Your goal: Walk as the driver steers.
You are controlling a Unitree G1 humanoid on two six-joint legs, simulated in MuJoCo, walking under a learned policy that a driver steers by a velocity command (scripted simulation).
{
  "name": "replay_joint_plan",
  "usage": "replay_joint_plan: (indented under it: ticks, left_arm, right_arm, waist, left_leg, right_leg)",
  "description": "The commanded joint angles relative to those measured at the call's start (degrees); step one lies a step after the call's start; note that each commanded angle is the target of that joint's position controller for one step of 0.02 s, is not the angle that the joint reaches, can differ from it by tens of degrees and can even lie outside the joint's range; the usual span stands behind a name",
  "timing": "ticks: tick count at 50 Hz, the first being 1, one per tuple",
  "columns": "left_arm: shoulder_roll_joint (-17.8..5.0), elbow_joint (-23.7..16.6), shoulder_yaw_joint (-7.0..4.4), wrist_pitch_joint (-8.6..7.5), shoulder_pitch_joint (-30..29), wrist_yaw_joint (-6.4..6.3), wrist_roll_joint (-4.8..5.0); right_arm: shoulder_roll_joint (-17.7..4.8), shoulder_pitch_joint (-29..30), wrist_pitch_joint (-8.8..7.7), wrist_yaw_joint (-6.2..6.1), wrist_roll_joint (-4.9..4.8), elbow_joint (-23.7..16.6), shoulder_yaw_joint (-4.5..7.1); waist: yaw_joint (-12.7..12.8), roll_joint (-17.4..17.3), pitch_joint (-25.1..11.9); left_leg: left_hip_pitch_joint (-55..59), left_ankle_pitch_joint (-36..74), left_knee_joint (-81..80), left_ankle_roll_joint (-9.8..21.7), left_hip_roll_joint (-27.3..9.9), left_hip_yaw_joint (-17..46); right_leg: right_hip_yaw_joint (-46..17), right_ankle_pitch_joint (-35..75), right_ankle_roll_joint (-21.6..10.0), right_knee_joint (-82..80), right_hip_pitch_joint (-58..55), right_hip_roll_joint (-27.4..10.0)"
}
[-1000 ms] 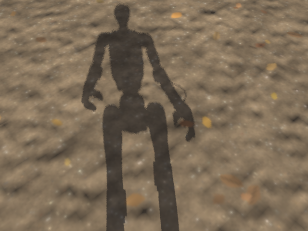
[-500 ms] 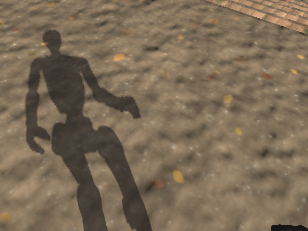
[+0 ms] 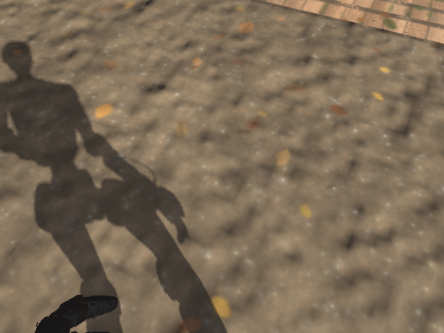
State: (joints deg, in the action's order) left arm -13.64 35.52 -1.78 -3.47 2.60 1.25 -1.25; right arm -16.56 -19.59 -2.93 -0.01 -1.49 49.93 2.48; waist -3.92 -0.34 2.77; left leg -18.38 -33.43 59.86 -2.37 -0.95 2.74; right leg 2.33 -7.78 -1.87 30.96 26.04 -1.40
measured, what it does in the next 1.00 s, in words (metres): steps on the spot, turning left: left foot, then right foot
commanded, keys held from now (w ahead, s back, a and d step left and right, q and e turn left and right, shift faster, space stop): q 1.00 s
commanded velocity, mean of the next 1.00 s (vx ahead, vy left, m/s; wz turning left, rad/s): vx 0.05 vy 0.00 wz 0.52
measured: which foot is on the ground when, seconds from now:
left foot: up 0.00-0.34, down 0.36-0.86, up 0.88-1.00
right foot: down 0.00-0.38, up 0.40-0.84, down 0.86-1.00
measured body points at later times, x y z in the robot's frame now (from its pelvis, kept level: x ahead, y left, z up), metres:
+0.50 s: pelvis +0.06 +0.04 +0.01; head +0.09 +0.09 +0.45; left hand +0.14 +0.36 -0.11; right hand +0.28 -0.20 -0.07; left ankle +0.06 +0.14 -0.73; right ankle +0.08 -0.10 -0.65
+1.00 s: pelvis +0.09 +0.02 +0.01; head +0.13 +0.02 +0.46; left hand +0.04 +0.33 -0.08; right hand +0.38 -0.14 -0.09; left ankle +0.00 +0.12 -0.65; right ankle +0.15 -0.08 -0.73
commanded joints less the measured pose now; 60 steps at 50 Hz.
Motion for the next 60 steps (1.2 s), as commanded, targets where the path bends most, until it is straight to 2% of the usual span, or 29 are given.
replay_joint_plan:
  ticks: [1, 3, 5, 10, 14, 17, 18, 19, 20, 21, 22, 23, 24, 26, 31, 34, 38, 41, 42, 43, 44, 45, 46, 47, 48, 50, 52, 55, 60]
  left_arm:
    - [-6.8, 0.1, -2.58, 0.33, 7.6, -0.46, 1.02]
    - [-7.2, 0.6, -2.91, -0.09, 3.3, -0.54, -0.35]
    - [-7.6, 1.2, -3.17, -0.44, 1.2, -1.09, -0.66]
    - [-9.7, 3.6, -3.93, 0.68, 1.6, -3.03, 0.10]
    - [-11.9, 5.1, -4.71, 2.13, 2.6, -2.88, 1.33]
    - [-12.4, 6.1, -5.01, 3.01, 2.3, -2.81, 2.81]
    - [-10.9, 7.5, -4.75, 3.28, 5.1, -2.71, 2.80]
    - [-8.3, 7.8, -4.12, 3.47, 7.1, -2.49, 1.27]
    - [-6.4, 4.3, -3.25, 3.42, 4.4, -2.51, -0.77]
    - [-8.7, 3.6, -3.87, 3.27, -0.5, -2.79, -0.21]
    - [-9.3, 3.5, -4.21, 3.44, -1.3, -2.91, 1.27]
    - [-9.0, 4.7, -4.37, 3.66, 0.3, -3.41, 1.48]
    - [-9.9, 5.3, -4.69, 3.86, 0.8, -3.87, 0.92]
    - [-9.6, 5.7, -4.87, 3.78, 2.0, -3.88, 0.74]
    - [-7.1, 5.3, -3.93, 3.49, 0.4, -3.49, 1.27]
    - [-7.4, 5.2, -3.87, 3.33, -0.1, -2.97, 1.46]
    - [-8.2, 5.0, -4.10, 2.45, 0.7, -2.13, 1.86]
    - [-8.4, 5.7, -4.42, 1.60, 4.4, -1.34, 1.94]
    - [-9.4, 6.4, -4.86, 1.48, 6.5, -1.27, 1.67]
    - [-13.1, 6.3, -5.75, 1.74, 8.3, -1.60, 0.72]
    - [-17.4, 6.3, -6.44, 2.45, 6.7, -1.87, -0.49]
    - [-14.2, 4.7, -5.76, 2.14, 5.2, -2.02, -1.15]
    - [-11.0, 3.5, -4.81, 2.08, 2.1, -2.46, -0.67]
    - [-9.5, 3.1, -4.40, 2.25, -0.5, -2.74, 0.10]
    - [-8.8, 2.9, -4.09, 2.34, -0.8, -3.02, 0.93]
    - [-9.2, 3.2, -3.92, 2.90, 1.0, -3.58, 0.92]
    - [-10.2, 3.7, -4.25, 3.50, 4.0, -3.98, 0.52]
    - [-12.4, 3.7, -5.01, 4.02, 5.0, -3.76, 0.68]
    - [-14.8, 3.7, -5.79, 4.01, 4.3, -2.45, 2.05]
  right_arm:
    - [-6.4, -0.8, 1.45, -1.24, 0.33, -3.6, 2.02]
    - [-4.5, -3.0, 3.83, -1.94, 0.47, -3.6, 2.22]
    - [-3.9, -2.1, 4.89, -2.37, 0.64, -5.1, 2.51]
    - [-3.3, 5.4, 5.43, -1.08, 1.09, -9.3, 2.36]
    - [-4.8, 8.7, 6.11, 0.32, 1.00, -12.1, 2.93]
    - [-4.9, 7.0, 6.18, 1.06, 1.06, -12.5, 3.46]
    - [-6.3, 5.3, 6.02, 0.70, 1.40, -12.1, 4.13]
    - [-11.9, 3.3, 5.70, -0.24, 1.47, -12.3, 5.72]
    - [-17.7, 3.6, 5.30, -0.84, 2.29, -14.1, 6.57]
    - [-14.9, 1.4, 3.91, -0.12, 3.44, -14.2, 5.91]
    - [-13.7, 3.1, 2.73, 0.11, 3.31, -14.1, 5.40]
    - [-12.2, 6.6, 2.26, -0.20, 2.13, -14.6, 5.15]
    - [-10.1, 9.3, 2.44, -0.60, 1.00, -15.2, 4.45]
    - [-9.2, 10.8, 2.91, -1.34, 1.19, -16.1, 3.88]
    - [-10.5, 9.1, 3.56, -2.34, 1.01, -16.8, 4.47]
    - [-11.1, 9.6, 4.11, -2.27, 1.20, -17.4, 4.73]
    - [-11.0, 10.5, 4.64, -1.69, 1.02, -18.2, 4.76]
    - [-10.5, 12.6, 5.23, -1.78, 0.19, -19.0, 4.62]
    - [-9.8, 12.7, 5.42, -1.98, -0.09, -19.4, 4.42]
    - [-7.1, 11.0, 5.45, -2.00, 0.35, -19.7, 3.71]
    - [-6.2, 8.5, 4.96, -1.79, 0.13, -21.0, 3.60]
    - [-11.4, 8.5, 4.30, -1.67, 1.26, -20.3, 5.11]
    - [-13.4, 7.7, 4.43, -1.41, 0.76, -18.9, 6.12]
    - [-12.4, 6.6, 5.04, -1.47, 0.67, -17.6, 6.17]
    - [-10.9, 6.4, 5.59, -1.56, 0.86, -17.2, 5.89]
    - [-8.0, 7.8, 5.98, -1.16, 0.27, -18.1, 4.91]
    - [-6.6, 11.1, 5.84, -0.98, -0.13, -19.9, 4.20]
    - [-5.5, 12.8, 5.78, -0.40, 0.41, -21.3, 3.41]
    - [-6.6, 10.9, 6.28, 0.62, 0.24, -21.7, 3.76]
  waist:
    - [4.3, 6.1, -11.9]
    - [1.2, 7.8, -9.3]
    - [0.4, 8.3, -7.7]
    - [2.5, 6.9, -7.3]
    - [3.7, 7.0, -6.8]
    - [2.2, 6.3, -7.0]
    - [2.1, 3.8, -7.1]
    - [3.0, -8.0, -7.0]
    - [3.5, -21.4, -6.3]
    - [-0.8, -13.1, -11.2]
    - [0.5, -9.6, -10.4]
    - [2.5, -6.4, -9.7]
    - [3.5, -5.8, -9.1]
    - [4.9, -6.7, -10.3]
    - [3.5, -6.7, -10.3]
    - [3.0, -8.0, -9.0]
    - [2.7, -9.1, -8.6]
    - [5.1, -9.1, -9.1]
    - [5.9, -7.9, -9.5]
    - [5.0, 0.0, -10.8]
    - [1.7, 16.3, -7.8]
    - [3.2, 13.7, -7.5]
    - [2.1, 9.4, -6.6]
    - [1.2, 7.5, -5.3]
    - [1.9, 7.4, -4.6]
    - [3.1, 7.7, -3.7]
    - [5.5, 9.1, -4.4]
    - [6.8, 10.2, -6.1]
    - [5.9, 11.4, -6.4]
  left_leg:
    - [-17.2, 2.9, 8.1, -1.5, -4.3, 1.5]
    - [-9.6, 8.2, 7.9, -2.7, -3.8, -0.3]
    - [-9.6, 11.3, 5.3, -2.9, -4.0, -0.7]
    - [-8.3, 18.9, -7.3, -1.2, -5.3, -1.8]
    - [-6.6, 15.8, -14.6, 0.7, -4.4, -4.1]
    - [-0.3, 20.0, -26.7, 3.7, -1.8, -7.2]
    - [4.2, 25.5, -31.8, 5.4, -0.5, -6.2]
    - [10.8, 44.0, -37.5, 8.9, -8.0, 5.6]
    - [17.7, 58.2, -38.3, 20.2, -20.3, 24.9]
    - [16.6, 54.6, -39.7, 24.0, -21.1, 26.2]
    - [15.9, 51.5, -39.8, 21.6, -18.2, 21.5]
    - [15.0, 47.7, -39.2, 18.2, -15.4, 17.8]
    - [13.8, 46.3, -39.1, 16.2, -14.2, 16.2]
    - [11.0, 48.2, -39.2, 15.6, -11.9, 14.3]
    - [12.2, 41.5, -38.9, 15.5, -10.4, 16.1]
    - [8.8, 35.1, -39.2, 15.7, -9.7, 18.9]
    - [8.1, 35.2, -38.0, 15.5, -8.9, 23.9]
    - [7.5, 36.9, -34.9, 13.2, -6.4, 25.5]
    - [4.5, 32.6, -32.9, 10.9, -4.4, 24.3]
    - [-2.8, 19.4, -24.3, 7.7, 0.0, 19.2]
    - [-15.3, -1.0, -13.8, 4.0, 10.0, 7.0]
    - [-16.9, -3.3, 0.4, 1.2, 5.7, 6.8]
    - [-16.3, 0.9, 5.8, 0.4, 4.4, 7.0]
    - [-16.4, 4.4, 8.2, -0.6, 3.8, 6.0]
    - [-18.0, 7.5, 10.5, -1.5, 3.7, 5.5]
    - [-18.4, 10.5, 9.4, -2.7, 3.0, 2.6]
    - [-19.9, 11.5, 3.6, -3.5, 1.6, 0.7]
    - [-15.4, 10.5, -5.5, -3.6, -0.8, -1.3]
    - [-5.1, 12.3, -19.1, -0.8, -0.5, -5.5]
  right_leg:
    - [-13.0, 30.7, -11.9, -9.4, -23.3, -16.5]
    - [-7.8, 25.5, -12.1, -14.6, -11.8, -15.3]
    - [-4.5, 21.6, -12.5, -16.8, -9.0, -15.7]
    - [0.1, 11.1, -11.8, -18.1, -11.2, -16.6]
    - [0.4, 8.4, -10.6, -15.4, -15.2, -18.8]
    - [2.4, 6.7, -6.6, -8.8, -16.5, -17.8]
    - [4.3, 2.8, -3.4, -3.8, -14.7, -15.3]
    - [9.7, -6.3, 1.7, 10.1, -7.0, -9.4]
    - [8.9, -30.0, 7.0, 26.2, 11.5, -0.1]
    - [-1.9, -32.0, 6.3, 35.5, 13.6, 0.9]
    - [-4.4, -27.6, 5.0, 37.7, 14.5, 0.1]
    - [-5.5, -22.5, 4.5, 36.6, 14.8, -0.9]
    - [-6.0, -19.2, 4.5, 35.0, 14.5, -1.3]
    - [-5.8, -14.8, 4.9, 34.8, 10.1, 0.1]
    - [-6.8, -11.4, 6.3, 21.1, 7.5, 1.8]
    - [-7.1, -11.7, 6.4, 15.2, 3.3, 2.7]
    - [-7.5, -13.4, 5.6, 8.3, -1.2, 3.8]
    - [-6.4, -7.2, 3.9, -4.7, -8.5, 4.2]
    - [-6.9, -0.9, 2.7, -10.1, -14.3, 2.0]
    - [-15.2, 2.7, -1.1, -12.1, -21.5, -8.3]
    - [-28.8, 14.8, -10.3, -13.9, -22.8, -19.2]
    - [-31.8, 16.4, -15.6, -14.3, -19.2, -23.9]
    - [-25.6, 14.9, -13.8, -13.4, -17.6, -20.4]
    - [-19.7, 12.3, -10.7, -12.7, -17.0, -16.0]
    - [-16.5, 11.6, -9.4, -12.4, -17.8, -14.0]
    - [-11.4, 14.2, -9.6, -12.8, -18.3, -12.0]
    - [-9.8, 15.4, -10.6, -12.9, -22.8, -12.7]
    - [-7.7, 16.7, -11.1, -12.3, -24.6, -14.6]
    - [-4.6, 17.2, -9.7, -10.3, -21.5, -16.5]
Keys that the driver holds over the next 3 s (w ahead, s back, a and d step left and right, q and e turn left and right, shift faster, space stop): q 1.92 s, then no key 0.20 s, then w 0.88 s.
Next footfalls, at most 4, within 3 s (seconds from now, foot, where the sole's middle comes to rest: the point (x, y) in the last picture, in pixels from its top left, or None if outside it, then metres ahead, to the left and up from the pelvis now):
0.36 left None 0.10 0.15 -0.77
0.86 right None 0.18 -0.06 -0.77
1.28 left None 0.01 0.16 -0.77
1.76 right None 0.20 0.03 -0.77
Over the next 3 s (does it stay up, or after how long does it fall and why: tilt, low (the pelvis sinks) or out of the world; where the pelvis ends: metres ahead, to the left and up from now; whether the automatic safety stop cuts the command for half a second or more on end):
stays up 0.19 0.32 0.01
